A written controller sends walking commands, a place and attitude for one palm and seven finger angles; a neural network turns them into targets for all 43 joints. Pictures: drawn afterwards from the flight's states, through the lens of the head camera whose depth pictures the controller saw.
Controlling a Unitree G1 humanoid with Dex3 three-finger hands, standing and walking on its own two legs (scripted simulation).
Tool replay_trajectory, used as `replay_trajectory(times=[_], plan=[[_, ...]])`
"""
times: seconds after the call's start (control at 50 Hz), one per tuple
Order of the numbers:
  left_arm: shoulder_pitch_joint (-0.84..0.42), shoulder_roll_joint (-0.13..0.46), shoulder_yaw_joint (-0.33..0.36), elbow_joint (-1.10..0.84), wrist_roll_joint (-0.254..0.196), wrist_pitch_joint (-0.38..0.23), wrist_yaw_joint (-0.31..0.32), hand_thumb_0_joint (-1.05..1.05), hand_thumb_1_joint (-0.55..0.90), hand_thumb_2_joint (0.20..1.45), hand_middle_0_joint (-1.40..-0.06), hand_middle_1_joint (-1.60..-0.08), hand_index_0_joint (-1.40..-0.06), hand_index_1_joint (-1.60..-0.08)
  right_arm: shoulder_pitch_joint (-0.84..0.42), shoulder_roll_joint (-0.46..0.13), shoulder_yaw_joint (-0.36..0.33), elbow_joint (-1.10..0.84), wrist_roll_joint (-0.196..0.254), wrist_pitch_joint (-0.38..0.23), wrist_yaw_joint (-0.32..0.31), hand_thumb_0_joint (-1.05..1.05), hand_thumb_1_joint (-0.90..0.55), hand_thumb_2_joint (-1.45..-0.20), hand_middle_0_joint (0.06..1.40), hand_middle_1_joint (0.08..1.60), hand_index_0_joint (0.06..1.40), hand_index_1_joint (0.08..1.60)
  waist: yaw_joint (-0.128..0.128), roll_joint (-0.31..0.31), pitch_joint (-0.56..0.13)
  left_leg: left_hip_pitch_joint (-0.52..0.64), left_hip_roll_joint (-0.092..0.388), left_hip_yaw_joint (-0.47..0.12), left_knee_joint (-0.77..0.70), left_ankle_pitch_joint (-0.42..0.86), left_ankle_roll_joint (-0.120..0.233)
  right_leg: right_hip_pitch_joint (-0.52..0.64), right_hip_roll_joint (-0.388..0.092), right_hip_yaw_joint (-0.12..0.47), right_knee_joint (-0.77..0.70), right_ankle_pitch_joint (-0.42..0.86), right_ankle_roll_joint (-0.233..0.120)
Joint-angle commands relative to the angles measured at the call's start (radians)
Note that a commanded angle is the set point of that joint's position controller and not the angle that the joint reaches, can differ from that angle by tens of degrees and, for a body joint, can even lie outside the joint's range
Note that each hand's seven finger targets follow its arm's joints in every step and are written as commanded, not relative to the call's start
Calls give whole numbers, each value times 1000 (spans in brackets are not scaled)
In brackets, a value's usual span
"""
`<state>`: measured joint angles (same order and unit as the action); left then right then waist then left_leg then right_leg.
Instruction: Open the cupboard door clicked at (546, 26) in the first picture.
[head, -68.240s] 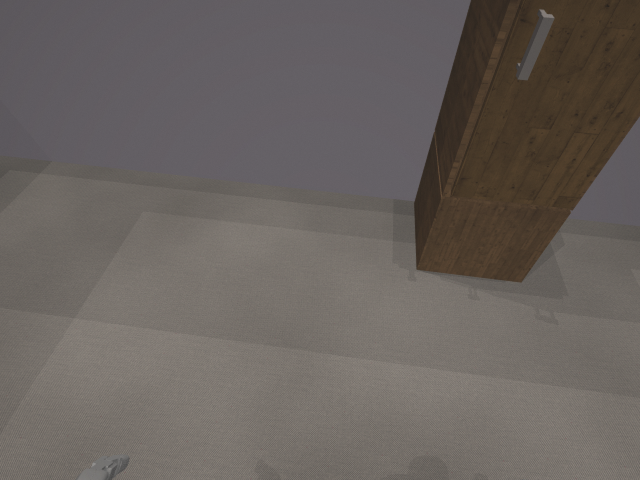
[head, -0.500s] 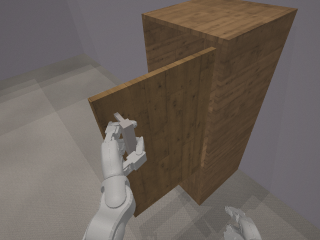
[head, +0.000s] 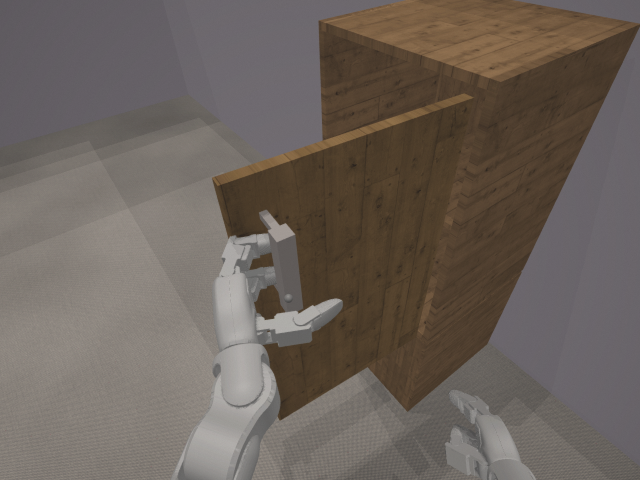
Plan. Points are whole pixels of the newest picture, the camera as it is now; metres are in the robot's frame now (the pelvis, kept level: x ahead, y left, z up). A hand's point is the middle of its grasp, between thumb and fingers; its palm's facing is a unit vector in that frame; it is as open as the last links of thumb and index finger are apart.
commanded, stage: open thumb and fingers to let go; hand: left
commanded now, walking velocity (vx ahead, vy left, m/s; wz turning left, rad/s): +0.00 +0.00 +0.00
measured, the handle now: (279, 262) +0.33 +0.08 +0.14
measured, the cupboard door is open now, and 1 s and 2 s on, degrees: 85 87 86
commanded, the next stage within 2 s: slide the hand sideways off the handle in 0.38 s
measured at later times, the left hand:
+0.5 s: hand (300, 295) +0.28 +0.05 +0.14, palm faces +0.23 -0.97 -0.01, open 15.9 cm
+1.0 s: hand (288, 333) +0.23 +0.06 +0.14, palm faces -0.14 -0.99 -0.01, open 16.4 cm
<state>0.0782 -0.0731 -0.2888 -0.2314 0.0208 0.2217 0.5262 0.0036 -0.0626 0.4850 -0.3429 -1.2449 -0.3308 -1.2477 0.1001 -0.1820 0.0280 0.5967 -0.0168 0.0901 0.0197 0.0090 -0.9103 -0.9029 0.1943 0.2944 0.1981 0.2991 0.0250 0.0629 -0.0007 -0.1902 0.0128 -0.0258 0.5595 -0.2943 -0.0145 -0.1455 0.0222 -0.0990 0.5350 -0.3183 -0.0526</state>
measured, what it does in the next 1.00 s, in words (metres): stands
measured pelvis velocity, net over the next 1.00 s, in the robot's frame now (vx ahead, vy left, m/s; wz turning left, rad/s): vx -0.01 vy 0.02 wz -0.04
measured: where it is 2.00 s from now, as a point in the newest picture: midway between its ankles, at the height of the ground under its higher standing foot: outside the picture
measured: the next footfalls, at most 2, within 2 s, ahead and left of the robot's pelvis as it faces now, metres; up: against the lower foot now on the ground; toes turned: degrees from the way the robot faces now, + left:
none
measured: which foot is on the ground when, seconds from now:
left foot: down 0.00-1.00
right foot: down 0.00-1.00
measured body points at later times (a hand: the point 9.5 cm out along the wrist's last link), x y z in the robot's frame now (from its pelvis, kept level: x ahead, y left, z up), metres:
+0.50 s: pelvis -0.02 +0.02 +0.00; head -0.05 +0.01 +0.44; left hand +0.26 +0.10 +0.14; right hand +0.17 -0.17 -0.10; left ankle +0.01 +0.13 -0.73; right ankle -0.01 -0.08 -0.73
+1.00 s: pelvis -0.01 +0.02 +0.00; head -0.05 +0.00 +0.45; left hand +0.23 +0.11 +0.14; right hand +0.18 -0.19 -0.07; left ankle +0.01 +0.13 -0.73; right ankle -0.01 -0.08 -0.73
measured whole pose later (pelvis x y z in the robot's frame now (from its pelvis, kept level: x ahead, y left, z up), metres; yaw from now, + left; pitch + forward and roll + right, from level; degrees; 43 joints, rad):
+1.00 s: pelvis -0.01 +0.02 +0.00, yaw -2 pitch -5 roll +0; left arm 0.17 0.05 -0.26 -0.30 -0.06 0.15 0.12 -0.02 -0.50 0.30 -0.13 -0.30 -0.13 -0.30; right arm 0.16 -0.19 0.07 0.49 0.02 0.08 0.02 0.01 -0.91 -0.90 0.19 0.29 0.20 0.30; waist 0.01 0.04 -0.01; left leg -0.19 0.00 0.02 0.55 -0.28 0.01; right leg -0.17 0.01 -0.05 0.55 -0.30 -0.03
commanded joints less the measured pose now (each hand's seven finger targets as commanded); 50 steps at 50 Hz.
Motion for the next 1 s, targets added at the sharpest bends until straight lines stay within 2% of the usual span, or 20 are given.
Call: replay_trajectory(times=[0.0, 0.1, 0.14, 0.26, 0.34, 0.44, 0.46, 0.48, 0.5, 0.52, 0.54, 0.58, 0.64, 0.68, 0.72, 0.74, 0.8, 0.84, 0.88, 0.98], plan=[[-278, -173, -65, -223, 31, -69, 9, 0, -500, 300, -292, -1150, -292, -1150, -155, -60, -29, -155, 2, -64, 6, 0, -900, -900, 200, 300, 200, 300, -2, -113, -160, 96, -16, 2, -15, 229, 36, -70, -46, 62, -108, 219, 19], [-289, -219, -99, -217, 31, -49, 26, 0, -500, 300, -250, -900, -250, -900, -156, -59, -30, -147, 5, -62, 29, 0, -900, -900, 200, 300, 200, 300, -1, -97, -178, 85, 1, -12, -23, 248, 26, -76, -31, 28, -59, 227, 10], [-296, -214, -92, -207, 31, -39, 35, 0, -500, 300, -233, -800, -233, -800, -164, -59, -28, -141, 5, -63, 36, 0, -900, -900, 200, 300, 200, 300, 3, -91, -155, 70, 8, -21, -28, 228, 21, -92, -26, 19, -57, 194, 6], [-344, -237, -97, -181, 32, -16, 60, 0, -500, 300, -183, -500, -183, -500, -186, -58, -26, -129, 5, -57, 49, 0, -900, -900, 200, 300, 200, 300, 6, -79, -167, 45, 10, -27, -36, 182, 14, -105, -22, 11, -44, 130, 3], [-383, -220, -71, -149, 35, -5, 81, 0, -500, 300, -150, -300, -150, -300, -197, -57, -23, -118, 3, -58, 47, 0, -900, -900, 200, 300, 200, 300, 11, -95, -162, 36, 4, -22, -31, 143, 14, -117, -23, 20, -64, 72, 3], [-401, -219, -49, -100, 29, 4, 94, 0, -500, 300, -150, -300, -150, -300, -203, -56, -23, -111, 0, -54, 45, 0, -900, -900, 200, 300, 200, 300, 17, -136, -166, 27, -2, -16, -30, 118, 16, -119, -26, 29, -86, 21, 6], [-421, -216, -39, -97, 24, 4, 97, 0, -500, 300, -150, -300, -150, -300, -210, -56, -22, -110, 1, -50, 43, 0, -900, -900, 200, 300, 200, 300, 16, -122, -170, 24, -5, -11, -33, 103, 15, -120, -31, 33, -91, 4, 6], [-403, -134, -257, -136, 103, -50, -136, 0, -500, 300, -150, -300, -150, -300, -102, -102, -27, -133, -5, -22, 45, 0, -900, -900, 200, 300, 200, 300, -97, -164, -92, 74, -14, -17, -52, 134, 46, -158, -23, 73, -83, 100, 13], [-447, -58, -173, -171, 52, -104, -256, 0, -500, 300, -150, -300, -150, -300, -99, -91, -31, -171, 17, -16, 26, 0, -900, -900, 200, 300, 200, 300, -65, -159, -176, 62, -15, -12, -46, 142, 51, -108, -24, 61, -63, 140, 9], [-464, -9, -154, -174, 36, -141, -328, 0, -500, 300, -150, -300, -150, -300, -101, -93, -26, -183, 21, -16, 7, 0, -900, -900, 200, 300, 200, 300, -53, -125, -207, 69, -21, -4, -39, 160, 56, -86, -27, 71, -51, 177, 6], [-459, 8, -151, -187, 18, -164, -385, 0, -500, 300, -150, -300, -150, -300, -97, -94, -21, -199, 22, -14, -2, 0, -900, -900, 200, 300, 200, 300, -54, -66, -216, 84, -20, -2, -40, 155, 54, -84, -29, 71, -49, 179, 5], [-469, -2, -159, -190, -25, -189, -473, 0, -500, 300, -150, -300, -150, -300, -93, -86, -12, -226, 36, -35, -16, 0, -900, -900, 200, 300, 200, 300, -64, -54, -205, 89, -22, -10, -43, 118, 56, -105, -30, 59, -58, 135, 5], [-421, -1, -83, -165, -117, -180, -490, 0, -500, 300, -150, -300, -150, -300, -114, -82, -1, -238, 48, -72, -32, 0, -900, -900, 200, 300, 200, 300, -45, -97, -141, 53, -21, -19, -63, 31, 51, -122, -24, 55, -105, 11, 14], [-363, 17, -24, -171, -146, -169, -468, 0, -500, 300, -150, -300, -150, -300, -129, -87, 2, -241, 47, -84, -36, 0, -900, -900, 200, 300, 200, 300, -26, -147, -118, 29, -23, -16, -76, -8, 47, -123, -27, 61, -132, -56, 22], [-338, 36, 7, -199, -147, -163, -442, 0, -500, 300, -150, -300, -150, -300, -131, -88, 0, -243, 44, -97, -33, 0, -900, -900, 200, 300, 200, 300, -16, -169, -118, 32, -24, -9, -75, 0, 49, -121, -30, 70, -150, -72, 27], [-296, 59, 27, -204, -138, -161, -429, 0, -500, 300, -150, -300, -150, -300, -127, -89, 0, -241, 43, -98, -27, 0, -900, -900, 200, 300, 200, 300, -4, -152, -111, 28, -23, -8, -80, 4, 45, -116, -29, 65, -145, -71, 23], [-241, 70, 32, -235, -99, -158, -403, 0, -500, 300, -150, -300, -150, -300, -125, -86, 1, -254, 37, -89, -17, 0, -900, -900, 200, 300, 200, 300, 1, -138, -96, 29, -21, 3, -86, 32, 47, -116, -28, 67, -138, -32, 22], [-204, 111, 56, -264, -72, -158, -396, 0, -500, 300, -150, -300, -150, -300, -119, -88, -2, -260, 34, -79, -11, 0, -900, -900, 200, 300, 200, 300, 12, -93, -99, 35, -21, 11, -86, 53, 45, -102, -27, 71, -136, -7, 16], [-170, 110, 50, -288, -62, -154, -398, 0, -500, 300, -150, -300, -150, -300, -122, -82, 2, -274, 35, -68, -7, 0, -900, -900, 200, 300, 200, 300, 8, -66, -89, 35, -20, 19, -89, 59, 44, -101, -28, 74, -134, 9, 14], [-50, 146, 100, -338, -86, -136, -428, 0, -500, 300, -150, -300, -150, -300, -122, -86, 5, -298, 35, -51, -15, 0, -900, -900, 200, 300, 200, 300, 12, -118, -98, 36, -16, 33, -85, 97, 49, -71, -25, 77, -141, 71, 23]])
